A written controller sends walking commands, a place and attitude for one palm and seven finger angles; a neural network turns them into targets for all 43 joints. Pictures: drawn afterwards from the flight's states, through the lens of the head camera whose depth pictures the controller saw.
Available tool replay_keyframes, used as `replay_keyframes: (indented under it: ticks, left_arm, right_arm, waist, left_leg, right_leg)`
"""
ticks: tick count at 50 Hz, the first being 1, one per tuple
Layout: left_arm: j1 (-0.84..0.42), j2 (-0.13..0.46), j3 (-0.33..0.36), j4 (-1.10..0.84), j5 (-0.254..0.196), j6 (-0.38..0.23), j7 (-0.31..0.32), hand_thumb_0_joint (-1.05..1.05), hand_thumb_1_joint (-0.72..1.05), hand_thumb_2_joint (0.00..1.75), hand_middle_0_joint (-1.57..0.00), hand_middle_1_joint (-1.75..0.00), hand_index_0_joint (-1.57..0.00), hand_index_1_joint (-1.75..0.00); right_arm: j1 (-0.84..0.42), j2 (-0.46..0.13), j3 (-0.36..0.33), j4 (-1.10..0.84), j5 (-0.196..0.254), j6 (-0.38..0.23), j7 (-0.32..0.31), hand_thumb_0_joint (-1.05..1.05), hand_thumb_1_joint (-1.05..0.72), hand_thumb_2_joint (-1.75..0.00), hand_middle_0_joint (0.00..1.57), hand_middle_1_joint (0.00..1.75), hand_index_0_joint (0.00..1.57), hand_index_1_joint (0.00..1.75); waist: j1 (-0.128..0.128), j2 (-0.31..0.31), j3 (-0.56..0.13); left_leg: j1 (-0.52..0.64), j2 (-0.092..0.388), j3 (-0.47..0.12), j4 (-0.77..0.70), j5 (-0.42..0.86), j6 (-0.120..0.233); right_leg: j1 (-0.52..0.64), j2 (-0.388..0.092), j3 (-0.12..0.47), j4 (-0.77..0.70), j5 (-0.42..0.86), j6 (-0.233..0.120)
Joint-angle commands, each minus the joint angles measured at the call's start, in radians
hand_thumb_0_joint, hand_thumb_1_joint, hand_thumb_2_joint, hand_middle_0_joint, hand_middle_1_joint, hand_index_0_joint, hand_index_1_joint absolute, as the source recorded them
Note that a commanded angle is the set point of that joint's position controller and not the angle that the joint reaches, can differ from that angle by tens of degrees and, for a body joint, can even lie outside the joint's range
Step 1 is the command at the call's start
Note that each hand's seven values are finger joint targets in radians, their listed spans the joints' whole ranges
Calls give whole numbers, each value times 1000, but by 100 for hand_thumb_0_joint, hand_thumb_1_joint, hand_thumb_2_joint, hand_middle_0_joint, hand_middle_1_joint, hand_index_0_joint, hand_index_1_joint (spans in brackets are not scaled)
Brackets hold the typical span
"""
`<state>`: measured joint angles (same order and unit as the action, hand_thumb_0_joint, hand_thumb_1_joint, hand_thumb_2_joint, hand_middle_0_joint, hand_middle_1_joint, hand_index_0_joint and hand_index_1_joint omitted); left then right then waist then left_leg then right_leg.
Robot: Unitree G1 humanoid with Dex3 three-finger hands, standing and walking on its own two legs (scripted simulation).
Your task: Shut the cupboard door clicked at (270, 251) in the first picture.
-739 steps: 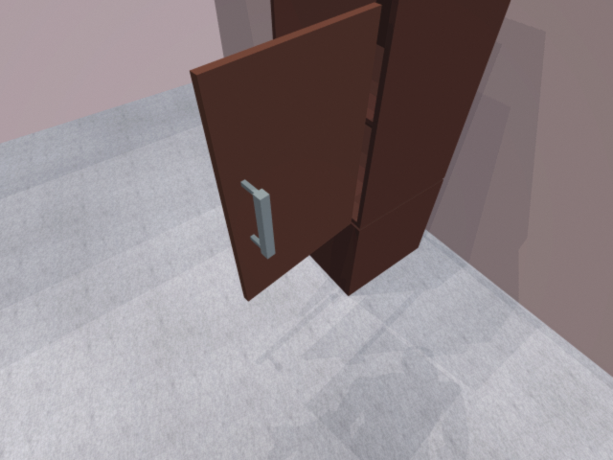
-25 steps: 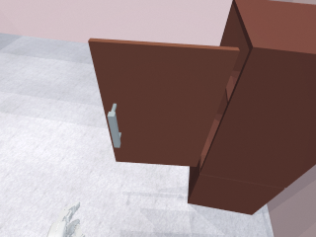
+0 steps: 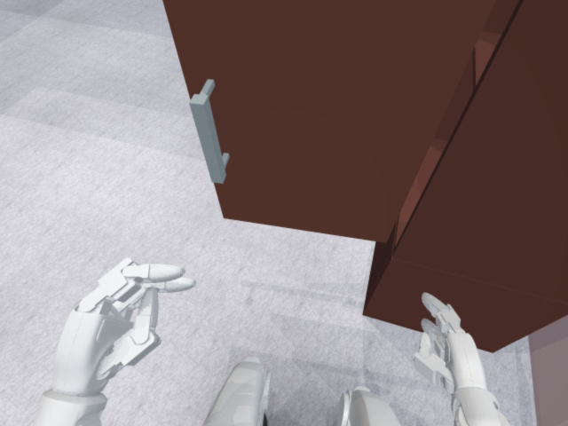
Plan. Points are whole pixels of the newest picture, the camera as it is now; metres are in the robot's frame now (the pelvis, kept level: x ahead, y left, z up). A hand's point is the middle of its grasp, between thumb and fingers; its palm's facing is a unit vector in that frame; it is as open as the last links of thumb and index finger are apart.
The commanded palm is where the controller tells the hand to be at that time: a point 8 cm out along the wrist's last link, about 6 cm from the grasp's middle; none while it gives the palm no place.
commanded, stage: raise the hand and make a fist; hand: left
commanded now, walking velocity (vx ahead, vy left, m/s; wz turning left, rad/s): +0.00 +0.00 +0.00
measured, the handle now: (214, 135) +0.53 +0.20 +0.08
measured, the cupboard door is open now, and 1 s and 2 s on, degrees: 97 97 97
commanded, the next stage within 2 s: bring the fist close to the handle in 1.28 s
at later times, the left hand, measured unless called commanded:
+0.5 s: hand (163, 317) +0.23 +0.18 +0.06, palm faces -0.15 -0.99 +0.00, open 3.2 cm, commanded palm +0.21 +0.25 +0.08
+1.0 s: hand (130, 283) +0.25 +0.22 +0.10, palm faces -0.05 -1.00 -0.05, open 3.1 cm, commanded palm +0.23 +0.27 +0.09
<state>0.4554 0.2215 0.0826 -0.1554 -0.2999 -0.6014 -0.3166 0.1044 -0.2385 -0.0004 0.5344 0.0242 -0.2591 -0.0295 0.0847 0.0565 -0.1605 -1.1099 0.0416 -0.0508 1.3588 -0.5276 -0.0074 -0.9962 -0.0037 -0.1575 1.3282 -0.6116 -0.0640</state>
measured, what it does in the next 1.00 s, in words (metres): stands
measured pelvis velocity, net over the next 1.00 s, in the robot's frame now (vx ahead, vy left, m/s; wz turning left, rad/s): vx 0.02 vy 0.03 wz -0.03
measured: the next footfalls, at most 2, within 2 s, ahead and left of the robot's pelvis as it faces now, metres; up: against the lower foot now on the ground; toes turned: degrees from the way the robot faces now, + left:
none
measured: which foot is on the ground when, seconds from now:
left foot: down 0.00-1.00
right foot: down 0.00-1.00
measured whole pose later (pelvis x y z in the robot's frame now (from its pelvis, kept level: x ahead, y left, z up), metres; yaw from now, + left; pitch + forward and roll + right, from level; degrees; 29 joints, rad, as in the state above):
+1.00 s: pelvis +0.02 +0.03 +0.03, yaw -2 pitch +16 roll -4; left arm 0.36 0.26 0.16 -0.05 -0.30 -0.41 -0.27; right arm 0.25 -0.24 0.01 0.51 0.04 -0.16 -0.02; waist 0.01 0.04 -0.17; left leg -0.99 0.03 0.00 1.22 -0.51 0.04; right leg -0.89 0.00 -0.10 1.16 -0.55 -0.01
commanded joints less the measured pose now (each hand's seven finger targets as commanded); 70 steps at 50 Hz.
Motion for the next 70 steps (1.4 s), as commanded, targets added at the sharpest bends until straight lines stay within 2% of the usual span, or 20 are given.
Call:
replay_keyframes:
  ticks: [1, 3, 5, 9, 13, 16, 21, 26, 29, 33, 35, 41, 44, 48, 52, 56, 59, 64, 67, 70]
  left_arm:
    - [16, 151, 78, 85, 14, 247, -89, 0, 90, 90, -79, -94, -79, -94]
    - [13, 200, 175, -4, -27, 347, -71, 0, 90, 90, -82, -98, -82, -98]
    - [31, 196, 262, -88, -60, 358, 1, 0, 90, 90, -86, -102, -86, -102]
    - [45, 145, 261, -177, -51, 188, 108, 0, 90, 90, -93, -110, -93, -110]
    - [-2, 72, 95, -112, -16, 28, 32, 0, 90, 90, -101, -118, -101, -118]
    - [-5, 37, 20, -6, -27, 28, -53, 0, 90, 90, -106, -124, -106, -124]
    - [-40, 209, 190, -93, -51, 75, -45, 0, 90, 90, -115, -134, -115, -134]
    - [0, 160, 202, -228, -44, 82, 80, 0, 90, 90, -124, -144, -124, -144]
    - [10, 69, 93, -137, -15, 127, 89, 0, 90, 90, -130, -150, -130, -150]
    - [-50, 62, 17, -3, 30, 201, 36, 0, 90, 90, -130, -150, -130, -150]
    - [-106, 98, 43, -6, 27, 204, 19, 0, 90, 90, -130, -150, -130, -150]
    - [-174, 212, 199, -197, -17, 95, 70, 0, 90, 90, -130, -150, -130, -150]
    - [-124, 138, 139, -149, -20, 85, 74, 0, 90, 90, -130, -150, -130, -150]
    - [-59, 79, 56, 8, 5, 179, 22, 0, 90, 90, -130, -150, -130, -150]
    - [-103, 132, 99, -4, -6, 214, 2, 0, 90, 90, -130, -150, -130, -150]
    - [-163, 216, 205, -137, -32, 115, 53, 0, 90, 90, -130, -150, -130, -150]
    - [-143, 156, 158, -132, -29, 55, 73, 0, 90, 90, -130, -150, -130, -150]
    - [-77, 97, 72, 16, -7, 126, 23, 0, 90, 90, -130, -150, -130, -150]
    - [-92, 126, 87, 5, -14, 180, -6, 0, 90, 90, -130, -150, -130, -150]
    - [-171, 179, 150, -91, -33, 152, 12, 0, 90, 90, -130, -150, -130, -150]
  right_arm:
    - [21, -131, -72, -175, 41, -5, -45, 0, -90, -90, 20, 30, 20, 30]
    - [0, -111, -65, -225, 42, 30, -44, 0, -90, -90, 20, 30, 20, 30]
    - [4, -79, -63, -232, 33, 53, -40, 0, -90, -90, 20, 30, 20, 30]
    - [52, -45, -65, -179, 13, 46, -24, 0, -90, -90, 20, 30, 20, 30]
    - [82, -74, -70, -125, 6, 16, -19, 0, -90, -90, 20, 30, 20, 30]
    - [93, -111, -76, -127, 18, 2, -31, 0, -90, -90, 20, 30, 20, 30]
    - [76, -133, -87, -163, 24, -5, -44, 0, -90, -90, 20, 30, 20, 30]
    - [78, -107, -75, -185, 14, 20, -27, 0, -90, -90, 20, 30, 20, 30]
    - [82, -114, -69, -184, 14, 42, -17, 0, -90, -90, 20, 30, 20, 30]
    - [95, -141, -57, -196, 22, 53, -21, 0, -90, -90, 20, 30, 20, 30]
    - [97, -150, -51, -204, 21, 49, -28, 0, -90, -90, 20, 30, 20, 30]
    - [96, -134, -40, -202, 0, 25, -22, 0, -90, -90, 20, 30, 20, 30]
    - [99, -127, -41, -185, 2, 24, -10, 0, -90, -90, 20, 30, 20, 30]
    - [107, -141, -49, -185, 19, 38, -2, 0, -90, -90, 20, 30, 20, 30]
    - [106, -151, -52, -204, 23, 39, -13, 0, -90, -90, 20, 30, 20, 30]
    - [103, -135, -52, -195, 8, 27, -22, 0, -90, -90, 20, 30, 20, 30]
    - [102, -121, -48, -177, 5, 21, -12, 0, -90, -90, 20, 30, 20, 30]
    - [106, -138, -56, -176, 19, 40, -6, 0, -90, -90, 20, 30, 20, 30]
    - [103, -141, -55, -194, 25, 48, -12, 0, -90, -90, 20, 30, 20, 30]
    - [101, -135, -54, -197, 19, 50, -23, 0, -90, -90, 20, 30, 20, 30]
  waist:
    - [-77, -211, -130]
    - [-30, -201, -223]
    - [-2, -205, -292]
    - [-5, -98, -297]
    - [-93, -58, -193]
    - [-128, -89, -119]
    - [-46, -24, -265]
    - [-12, 74, -326]
    - [-71, 38, -204]
    - [-116, -38, -72]
    - [-115, -44, -83]
    - [-41, 120, -270]
    - [-65, 104, -249]
    - [-89, 12, -154]
    - [-85, -32, -164]
    - [-49, 13, -242]
    - [-58, 58, -231]
    - [-91, -26, -168]
    - [-86, -47, -182]
    - [-81, -54, -228]
  left_leg:
    - [57, -40, 24, -163, 53, 52]
    - [69, -55, 31, -177, 98, 42]
    - [102, -54, 24, -185, 178, 33]
    - [169, -34, 9, -216, 321, 20]
    - [175, -31, 5, -199, 286, 23]
    - [164, -30, -1, -196, 194, 35]
    - [220, -30, 2, -247, 179, 38]
    - [376, -23, -26, -338, 257, 24]
    - [352, -16, -38, -364, 176, 21]
    - [277, -13, -59, -391, 27, 26]
    - [276, -16, -63, -393, -2, 28]
    - [419, -16, -80, -393, 154, 2]
    - [433, -12, -75, -389, 192, 1]
    - [333, -15, -55, -395, 128, 13]
    - [302, -27, -32, -378, 134, 25]
    - [328, -29, -23, -344, 217, 22]
    - [343, -28, -19, -337, 226, 17]
    - [263, -29, -2, -323, 150, 28]
    - [241, -35, 7, -307, 155, 35]
    - [252, -33, 10, -286, 197, 37]
  right_leg:
    - [195, -13, 311, -422, -56, 61]
    - [343, -53, 349, -427, 45, 84]
    - [438, -64, 353, -399, 243, 107]
    - [431, -41, 275, -287, 609, 92]
    - [239, -24, 244, -275, 499, 86]
    - [137, -11, 237, -316, 291, 75]
    - [182, 14, 198, -296, 157, 31]
    - [196, 39, 106, -249, 272, 18]
    - [140, 40, 87, -280, 230, 30]
    - [98, 39, 90, -328, 133, 34]
    - [104, 37, 96, -335, 112, 32]
    - [139, 45, 89, -270, 213, 10]
    - [132, 43, 83, -280, 238, 16]
    - [149, 41, 86, -319, 211, 26]
    - [195, 34, 107, -340, 202, 28]
    - [223, 39, 120, -303, 260, 17]
    - [190, 35, 118, -287, 264, 17]
    - [186, 29, 146, -335, 197, 31]
    - [231, 19, 180, -359, 185, 36]
    - [257, 18, 188, -346, 234, 38]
